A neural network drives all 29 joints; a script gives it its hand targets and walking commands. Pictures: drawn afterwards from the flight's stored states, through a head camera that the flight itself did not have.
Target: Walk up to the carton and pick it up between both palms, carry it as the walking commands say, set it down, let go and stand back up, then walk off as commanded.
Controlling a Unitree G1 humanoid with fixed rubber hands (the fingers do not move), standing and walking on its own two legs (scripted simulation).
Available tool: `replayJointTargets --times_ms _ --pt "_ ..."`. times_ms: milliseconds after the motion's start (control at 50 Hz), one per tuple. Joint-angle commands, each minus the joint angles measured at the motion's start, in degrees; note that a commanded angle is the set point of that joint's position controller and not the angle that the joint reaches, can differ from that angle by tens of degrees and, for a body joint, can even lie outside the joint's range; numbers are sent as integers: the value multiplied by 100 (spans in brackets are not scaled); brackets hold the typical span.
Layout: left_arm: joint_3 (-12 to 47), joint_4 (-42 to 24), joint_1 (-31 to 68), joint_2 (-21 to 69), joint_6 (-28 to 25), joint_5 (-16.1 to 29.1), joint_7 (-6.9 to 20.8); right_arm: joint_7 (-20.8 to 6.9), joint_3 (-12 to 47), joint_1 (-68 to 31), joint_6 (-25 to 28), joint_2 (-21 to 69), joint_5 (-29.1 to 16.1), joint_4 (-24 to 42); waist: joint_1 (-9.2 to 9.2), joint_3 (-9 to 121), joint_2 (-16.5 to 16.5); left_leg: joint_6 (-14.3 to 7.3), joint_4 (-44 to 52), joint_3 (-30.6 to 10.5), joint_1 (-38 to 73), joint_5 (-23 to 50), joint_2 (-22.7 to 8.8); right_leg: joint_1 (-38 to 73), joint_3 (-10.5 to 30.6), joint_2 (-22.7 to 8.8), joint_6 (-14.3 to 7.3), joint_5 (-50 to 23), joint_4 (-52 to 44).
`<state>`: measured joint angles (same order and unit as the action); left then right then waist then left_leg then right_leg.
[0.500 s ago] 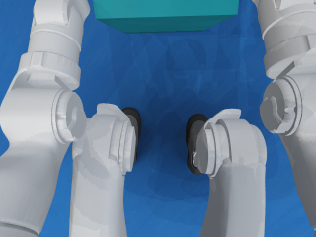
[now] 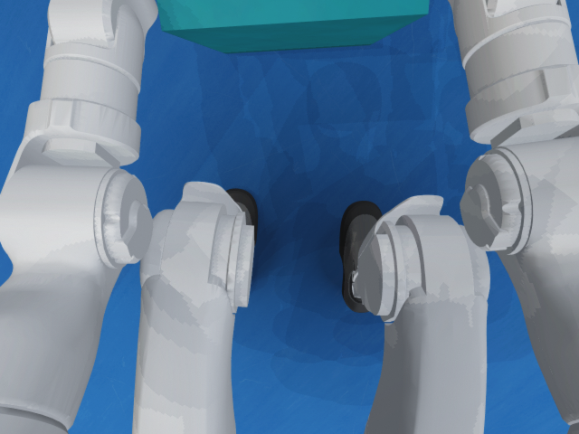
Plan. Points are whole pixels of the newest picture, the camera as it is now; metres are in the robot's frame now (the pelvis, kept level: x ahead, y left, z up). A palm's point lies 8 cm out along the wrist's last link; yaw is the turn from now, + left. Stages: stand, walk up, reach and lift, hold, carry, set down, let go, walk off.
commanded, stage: reach and lift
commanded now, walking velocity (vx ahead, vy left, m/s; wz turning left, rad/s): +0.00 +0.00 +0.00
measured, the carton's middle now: out of the picture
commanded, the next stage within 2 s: none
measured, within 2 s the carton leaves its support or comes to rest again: leaves its support in 0.04 s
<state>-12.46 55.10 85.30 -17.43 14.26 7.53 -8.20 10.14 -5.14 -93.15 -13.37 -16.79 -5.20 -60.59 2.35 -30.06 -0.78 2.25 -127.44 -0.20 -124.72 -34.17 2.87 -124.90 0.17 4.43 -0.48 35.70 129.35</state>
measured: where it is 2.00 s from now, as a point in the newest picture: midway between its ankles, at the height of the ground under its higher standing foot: (296, 267)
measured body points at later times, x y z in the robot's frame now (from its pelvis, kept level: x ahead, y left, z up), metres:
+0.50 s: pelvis -0.01 +0.01 +0.05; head +0.37 +0.01 +0.27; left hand +0.55 +0.19 -0.12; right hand +0.60 -0.11 -0.11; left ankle +0.12 +0.12 -0.33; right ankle +0.10 -0.11 -0.33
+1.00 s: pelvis -0.03 +0.01 +0.09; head +0.34 +0.01 +0.34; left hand +0.53 +0.18 -0.05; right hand +0.57 -0.12 -0.03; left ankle +0.12 +0.13 -0.33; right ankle +0.10 -0.11 -0.33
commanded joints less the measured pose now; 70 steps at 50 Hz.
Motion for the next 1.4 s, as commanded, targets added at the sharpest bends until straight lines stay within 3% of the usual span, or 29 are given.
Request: replayJointTargets --times_ms 0,80,120,200,320,380,460,480,500,540,560,580,600,680,740,820,880,900,920,960,980,1020,1120,1140,1180,1200,1240,1340,1380 --pt "2130 -2353 5220 5617 -198 923 1508 -1793 1470 -3922 56 5269 -590 1615 -32 10905 -103 -153 749 500 4624 2889 447 4170 -385 289 -34 -2709 -909" --pt "1834 -2420 5097 5654 -148 595 1374 -1834 1535 -3645 6 5787 -690 1797 421 10928 -182 -169 879 628 4593 2621 465 4433 -237 294 -98 -2569 -1176" --pt "1603 -2179 5209 5559 -139 425 1403 -1942 1146 -3421 -95 5656 -353 1257 77 9649 -173 -207 939 526 3913 2348 410 3486 -198 309 -64 -2221 -1244" --pt "1270 -2150 5554 5348 -61 69 1546 -2246 299 -2072 -392 6102 266 -313 95 8631 -36 -191 1272 673 3601 1304 456 2974 -362 337 -151 -1264 -1531" --pt "1573 -2589 5396 5810 173 72 1442 -2338 492 -2818 -439 5865 54 689 171 10220 528 -93 1576 602 4772 2016 486 3099 -386 365 -101 -1685 -1565" --pt "1561 -2324 4949 5823 269 39 1468 -2308 984 -3275 -481 5755 -82 1139 414 10525 237 -157 1564 631 4969 2124 479 3494 -336 317 -85 -1705 -1772" --pt "1824 -2556 4744 6096 341 360 1602 -2069 1482 -3142 -549 6077 -41 1728 118 11333 -732 -125 1579 573 4401 2433 552 5257 -297 316 66 -2829 -1785" --pt "1980 -2950 4882 6103 301 451 1642 -2048 1380 -2841 -538 6162 25 1666 -181 11383 -777 -133 1561 448 4152 2587 571 5241 -319 334 82 -3101 -1736" --pt "1926 -2639 4693 6106 315 426 1691 -2012 1365 -2670 -588 6306 138 1511 21 11420 -820 -114 1545 539 3976 2623 591 5403 -233 272 34 -3270 -1739" --pt "2079 -3160 4512 6254 295 495 1723 -1998 1637 -2836 -550 6442 -117 2266 133 12624 -572 -136 1549 600 4760 3117 622 5743 -280 381 99 -3754 -1698" --pt "2305 -3579 5031 5937 255 624 1680 -1994 1536 -2739 -584 6351 -157 2280 -109 12734 -461 -128 1457 491 5023 3367 574 5413 -277 385 76 -3785 -1640" --pt "2337 -3484 5041 6190 283 518 1612 -1951 1513 -2829 -501 6117 -241 2248 251 12565 113 -20 1464 598 5226 3594 566 5129 -170 412 -19 -3661 -1748" --pt "2605 -4156 5138 6136 256 655 1543 -1929 1805 -2862 -495 6229 -489 2897 203 13743 41 -26 1557 510 6113 4152 557 5593 -242 478 7 -4027 -1728" --pt "2471 -3975 5012 5933 375 309 1424 -1821 1577 -2382 -628 6247 -292 2176 243 13092 467 46 1702 623 6121 3641 489 5175 -126 476 -56 -3353 -2044" --pt "1788 -2770 4848 5803 465 -103 1455 -1962 926 -2102 -794 6220 289 862 226 10957 65 -14 2093 619 4623 2055 475 4348 -243 425 -57 -2041 -2294" --pt "1573 -2348 4457 6240 547 -297 1655 -2165 921 -2298 -802 6543 400 1184 433 10753 -76 -119 2427 619 4454 1709 534 4440 -234 470 46 -1737 -2569" --pt "1525 -2349 4360 6127 672 -198 1717 -2252 997 -2867 -853 6386 281 1432 230 11360 -550 -192 2522 484 4796 1551 548 4566 -322 402 27 -1439 -2634" --pt "1604 -2710 4499 6452 678 -140 1729 -2235 1154 -2835 -863 6454 260 1763 442 11658 -194 -112 2502 676 4985 1799 544 4867 -161 379 35 -1713 -2741" --pt "1581 -2779 5016 6340 664 -124 1749 -2243 1054 -2968 -892 6345 444 1389 295 11529 -600 -138 2539 552 4757 1702 523 4773 -340 390 49 -1559 -2746" --pt "1834 -3052 4879 6415 686 5 1760 -2212 1317 -3242 -857 6540 199 2043 519 12224 -311 -119 2706 650 5232 1929 583 5205 -255 444 88 -1875 -2833" --pt "1526 -2531 4826 6237 706 1 1735 -2181 1047 -3307 -869 6118 360 1636 244 11588 -457 -98 2611 622 4651 1545 498 4827 -314 334 57 -1538 -2818" --pt "2029 -3484 5252 6384 739 269 1674 -2111 1347 -3413 -855 6166 119 2281 137 12910 -413 -48 2694 617 5460 2015 570 5681 -270 450 85 -2101 -2906" --pt "2168 -3514 5372 6428 919 114 1596 -2105 858 -2938 -1042 6433 207 1401 180 12664 338 58 3013 644 5840 1748 519 5310 -295 435 -37 -1722 -3063" --pt "2247 -3668 5507 6486 930 134 1611 -2154 827 -2612 -1028 6408 284 1469 -32 12852 459 121 2977 657 6092 1951 531 5340 -323 489 -88 -1916 -3115" --pt "2027 -3282 5048 6696 913 -50 1654 -2211 718 -2317 -1020 6597 358 1082 168 12460 668 88 3137 632 6184 1926 570 5023 -361 488 -61 -1868 -3103" --pt "2021 -2985 4745 6844 939 -104 1663 -2247 593 -2196 -1025 6655 487 1099 -57 12475 485 164 3026 625 6153 2077 585 4834 -445 498 -131 -1854 -3159" --pt "2402 -3583 4516 6855 921 118 1763 -2278 1171 -1967 -1063 7138 157 1701 152 13342 339 117 3078 616 6478 2872 620 5721 -332 542 -30 -2768 -3243" --pt "2177 -2731 3837 6988 874 36 1923 -2356 1072 -1798 -1016 6875 617 1648 -151 12044 -378 -9 3248 449 5635 2494 592 5523 -267 486 -8 -2487 -3449" --pt "2587 -3551 3928 7084 716 285 1894 -2280 1861 -2126 -916 7356 20 2598 234 13440 -464 -64 3345 470 6094 2979 699 6574 -189 514 147 -3215 -3489"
